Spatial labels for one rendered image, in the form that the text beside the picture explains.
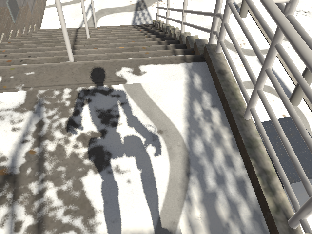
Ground stairs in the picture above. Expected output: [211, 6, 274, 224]
[0, 23, 196, 66]

